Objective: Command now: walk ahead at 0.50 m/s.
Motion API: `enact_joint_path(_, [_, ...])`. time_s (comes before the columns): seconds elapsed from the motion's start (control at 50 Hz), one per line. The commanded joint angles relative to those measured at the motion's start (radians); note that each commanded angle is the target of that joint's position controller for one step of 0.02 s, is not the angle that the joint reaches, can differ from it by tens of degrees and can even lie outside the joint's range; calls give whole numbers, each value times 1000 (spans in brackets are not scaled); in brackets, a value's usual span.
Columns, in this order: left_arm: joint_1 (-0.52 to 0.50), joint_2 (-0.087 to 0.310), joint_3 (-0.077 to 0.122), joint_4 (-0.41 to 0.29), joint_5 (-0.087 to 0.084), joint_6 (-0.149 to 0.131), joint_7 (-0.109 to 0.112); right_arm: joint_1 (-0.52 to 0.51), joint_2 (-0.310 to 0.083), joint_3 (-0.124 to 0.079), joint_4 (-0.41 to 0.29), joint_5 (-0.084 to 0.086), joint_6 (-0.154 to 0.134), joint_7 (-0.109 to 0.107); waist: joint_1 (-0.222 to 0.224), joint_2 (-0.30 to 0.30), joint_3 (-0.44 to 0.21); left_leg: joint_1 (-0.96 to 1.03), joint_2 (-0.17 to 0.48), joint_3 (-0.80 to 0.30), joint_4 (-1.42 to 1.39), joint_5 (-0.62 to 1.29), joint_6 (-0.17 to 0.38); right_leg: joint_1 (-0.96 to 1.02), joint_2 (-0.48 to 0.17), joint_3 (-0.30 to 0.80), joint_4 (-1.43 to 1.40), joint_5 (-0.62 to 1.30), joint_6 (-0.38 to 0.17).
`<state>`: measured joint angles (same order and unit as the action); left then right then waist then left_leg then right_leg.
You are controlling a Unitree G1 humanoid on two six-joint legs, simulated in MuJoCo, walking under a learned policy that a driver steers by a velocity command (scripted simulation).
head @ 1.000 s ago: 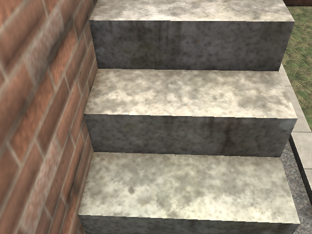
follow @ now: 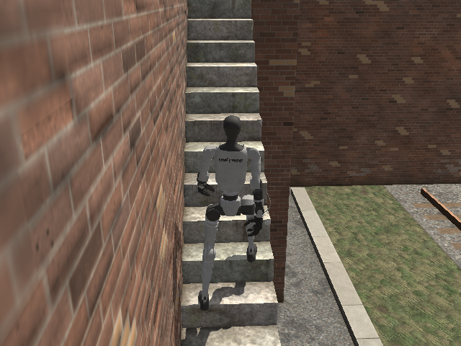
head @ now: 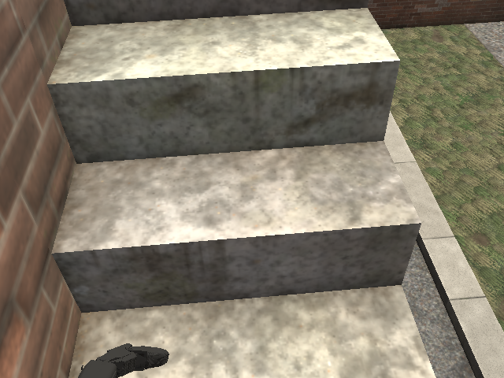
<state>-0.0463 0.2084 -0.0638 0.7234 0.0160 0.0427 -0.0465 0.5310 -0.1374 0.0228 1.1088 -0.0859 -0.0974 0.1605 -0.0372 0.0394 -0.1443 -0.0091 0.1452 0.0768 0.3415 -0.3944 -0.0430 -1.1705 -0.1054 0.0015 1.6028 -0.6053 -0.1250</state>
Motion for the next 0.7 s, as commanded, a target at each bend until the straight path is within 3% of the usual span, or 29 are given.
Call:
enact_joint_path(0.02, [295, -21, 37, -52, -20, -25, -26, -147, -263, -87, -119, 137, -35, -138, 226, 197, 99, -325, 134, 121, 42, 1375, 202, 728, 153, -113, -308, -144, -29])
enact_joint_path(0.04, [351, -9, 60, 10, -5, -42, -4, -102, -246, -65, -112, 184, -32, -181, 288, 66, 78, -466, 64, 93, 324, 1561, 174, 910, 191, -46, -422, -105, -60])
enact_joint_path(0.06, [399, 41, 82, 20, 27, -71, -4, -100, -262, -78, -163, 180, -32, -187, 287, -111, 38, -609, 37, 15, 605, 1163, 151, 1065, 91, 194, -685, -185, -56])
enact_joint_path(0.08, [442, 124, 119, 67, 44, -86, -6, -171, -205, -85, -195, 143, -5, -175, 274, -379, 3, -644, -134, -9, 1090, 404, 119, 950, -106, 590, -1012, -364, -71])
enact_joint_path(0.1, [423, 148, 128, 91, 48, -91, -11, -261, -108, -68, -269, 121, 4, -168, 209, -375, 27, -709, -167, -175, 1509, 364, 111, 838, -159, 679, -1075, -229, -7])
enact_joint_path(0.12, [368, 133, 128, 88, 29, -96, -1, -291, -70, -68, -338, 120, 9, -156, 144, -284, 51, -765, -168, -213, 1625, 397, 120, 790, -173, 637, -1106, -245, 32])
enact_joint_path(0.16, [359, 24, 104, 133, -6, -124, 13, -226, -71, -75, -341, 89, 32, -153, 64, -206, 192, -845, -129, -216, 1584, 359, 139, 678, -160, 572, -1127, -266, 125])
enact_joint_path(0.18, [346, -6, 104, 154, 0, -134, 11, -228, -34, -65, -365, 89, 43, -160, 23, -187, 252, -894, -158, -225, 1701, 317, 126, 610, -138, 559, -1106, -274, 116])
enact_joint_path(0.22, [381, -58, 96, 176, 23, -161, 25, -280, -7, -51, -403, 85, 59, -172, 14, -123, 269, -1001, -187, -245, 1771, 306, 121, 655, -121, 461, -1117, -150, 97])
enact_joint_path(0.24, [414, -57, 116, 184, 19, -185, 18, -299, 0, -51, -424, 71, 56, -184, 14, -77, 266, -1045, -206, -265, 1807, 329, 118, 718, -127, 401, -1156, 66, 132])
enact_joint_path(0.28, [424, -46, 117, 181, 25, -197, 16, -292, -36, -61, -422, 93, 64, -201, 15, -57, 281, -1125, -239, -272, 1760, 336, 96, 791, -138, 294, -1186, 276, 142])
enact_joint_path(0.3, [476, -43, 120, 218, 34, -201, 15, -308, -30, -67, -407, 103, 71, -212, 39, -79, 268, -1193, -290, -235, 1942, 335, 102, 849, -134, 256, -1197, 354, 122])
enact_joint_path(0.34, [555, -8, 113, 246, 35, -211, 9, -397, 22, -49, -472, 114, 79, -228, 53, -74, 300, -1426, -324, -241, 2255, 184, 128, 984, -165, 223, -1205, 619, 135])
enact_joint_path(0.4, [568, 31, 104, 221, 25, -206, 7, -467, 17, -43, -538, 124, 89, -228, 46, -24, 316, -1413, -336, -182, 2055, 186, 127, 966, -73, 46, -1228, 645, 197])
enact_joint_path(0.42, [522, 93, 62, 165, 205, -154, -78, -541, -137, -25, -586, 193, 86, -94, 26, -153, 297, -1541, -346, -183, 1935, 418, 254, 873, -72, 11, -1290, 1020, 60])
enact_joint_path(0.44, [539, 96, 71, 178, 221, -124, -85, -559, -147, -39, -563, 194, 92, -43, 52, -183, 258, -1553, -321, -133, 1895, 450, 239, 928, -142, 16, -1330, 1156, -9])
enact_joint_path(0.46, [642, 62, 36, 218, 232, -106, -83, -545, -111, -21, -538, 173, 113, -34, 68, -159, 164, -1604, -313, -98, 1919, 466, 222, 1027, -156, 12, -1320, 1230, -35])
enact_joint_path(0.48, [698, 93, 30, 241, 218, -106, -97, -555, -94, -9, -543, 169, 120, -34, 66, -134, 128, -1586, -276, -41, 1856, 364, 205, 1105, -172, -63, -1344, 1325, -26])
enact_joint_path(0.5, [514, 143, 22, 233, 186, -93, -131, -516, -118, -1, -540, 147, 162, -34, -87, -190, 67, -1221, -297, 83, 1641, 357, 241, 853, -132, -190, -1354, 1927, -96])
enact_joint_path(0.52, [565, 176, 20, 268, 157, -98, -137, -683, -173, -13, -593, 157, 226, -37, -56, -192, 11, -1016, -316, 172, 1444, 342, 219, 744, -185, -98, -1432, 2364, -114])
enact_joint_path(0.54, [530, 257, 30, 256, 117, -147, -114, -562, -127, 2, -576, 150, 251, -27, -133, -316, -21, -904, -287, 160, 1266, 340, 144, 909, -270, -101, -1342, 2644, -150])
enact_joint_path(0.56, [589, 261, 35, 286, 88, -165, -93, -541, -130, -7, -571, 144, 268, -33, -100, -320, -79, -948, -362, 209, 1138, 168, 111, 1101, -268, -97, -1255, 2779, -146])
enact_joint_path(0.58, [603, 255, 43, 317, 72, -156, -81, -549, -108, -8, -576, 115, 281, -38, -91, -391, -41, -1025, -378, 201, 923, 63, 125, 1296, -267, -77, -1149, 2824, -152])
enact_joint_path(0.6, [564, 284, 74, 282, 67, -124, -86, -453, -111, -6, -540, 104, 294, -26, -95, -391, -54, -1001, -416, 226, 727, 98, 131, 1401, -274, -54, -1067, 2975, -184])
enact_joint_path(0.62, [532, 295, 102, 277, 78, -90, -90, -275, -117, -22, -483, 102, 285, -30, -131, -298, -91, -798, -416, 145, 424, 248, 150, 1403, -221, -73, -900, 2778, -159])
enact_joint_path(0.64, [527, 215, 95, 300, 129, -61, -100, 51, -149, -31, -317, 63, 288, -37, -195, -152, -150, -366, -371, -165, 365, 409, 241, 952, -136, -22, -575, 2036, -146])
enact_joint_path(0.66, [559, 94, 88, 333, 104, -60, -134, 118, -219, -42, -271, 4, 271, -14, -145, 61, -203, -177, -204, -590, 445, 732, 484, 514, 151, 64, -62, 909, -65])
enact_joint_path(0.68, [475, 20, 60, 232, 21, -73, -103, 206, -156, -43, -216, -36, 232, -35, -182, -31, -185, -104, -108, -716, 374, 710, 554, 271, 297, 387, 208, 840, -129])
enact_joint_path(0.7, [297, -16, 48, 97, 18, -68, -63, 166, -86, -14, -149, -29, 180, -34, -132, 74, -93, -74, -133, -704, 349, 460, 484, 7, 323, 441, 367, 777, -144])
